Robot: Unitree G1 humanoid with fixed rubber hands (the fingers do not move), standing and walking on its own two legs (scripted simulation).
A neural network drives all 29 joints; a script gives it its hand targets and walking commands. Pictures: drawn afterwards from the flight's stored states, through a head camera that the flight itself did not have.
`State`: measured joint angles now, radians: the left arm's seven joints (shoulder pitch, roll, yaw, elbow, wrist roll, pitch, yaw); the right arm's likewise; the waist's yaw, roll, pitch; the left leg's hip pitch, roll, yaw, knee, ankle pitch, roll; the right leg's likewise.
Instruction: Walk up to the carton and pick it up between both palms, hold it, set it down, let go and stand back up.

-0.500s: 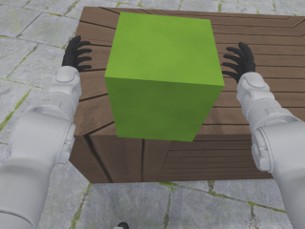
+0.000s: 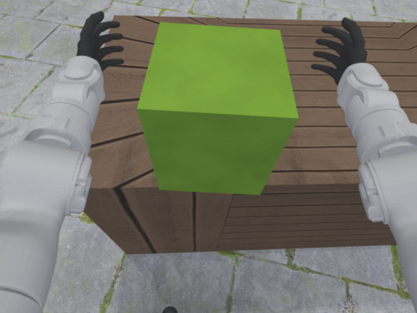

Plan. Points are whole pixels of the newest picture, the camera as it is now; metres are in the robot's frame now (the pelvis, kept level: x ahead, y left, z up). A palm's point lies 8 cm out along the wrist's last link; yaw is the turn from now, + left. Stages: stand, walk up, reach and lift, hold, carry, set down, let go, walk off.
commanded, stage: set down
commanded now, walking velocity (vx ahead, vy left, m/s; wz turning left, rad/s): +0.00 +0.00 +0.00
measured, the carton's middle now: (214, 116) +0.50 +0.05 +0.05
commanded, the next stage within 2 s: none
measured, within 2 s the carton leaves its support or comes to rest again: neither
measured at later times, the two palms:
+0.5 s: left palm (72, 34) +0.46 +0.27 +0.24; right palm (374, 46) +0.49 -0.18 +0.25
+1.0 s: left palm (83, 91) +0.41 +0.26 +0.17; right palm (355, 106) +0.44 -0.18 +0.17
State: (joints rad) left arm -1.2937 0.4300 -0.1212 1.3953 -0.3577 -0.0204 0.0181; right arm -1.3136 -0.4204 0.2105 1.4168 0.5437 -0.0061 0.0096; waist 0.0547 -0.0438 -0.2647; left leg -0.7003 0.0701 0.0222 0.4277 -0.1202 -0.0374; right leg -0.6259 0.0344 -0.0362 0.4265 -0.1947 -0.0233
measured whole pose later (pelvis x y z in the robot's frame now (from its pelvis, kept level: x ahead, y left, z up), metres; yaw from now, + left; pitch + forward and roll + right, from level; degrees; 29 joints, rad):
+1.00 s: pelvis -0.01 +0.00 +0.01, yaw +0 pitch +8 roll -1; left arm -0.90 0.39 0.04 0.87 -0.23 0.27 0.01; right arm -0.97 -0.41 0.15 1.06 0.49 0.14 -0.03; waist 0.06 -0.02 -0.10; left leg -0.38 0.06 0.03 0.36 -0.11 -0.03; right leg -0.30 0.03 -0.03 0.34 -0.17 -0.02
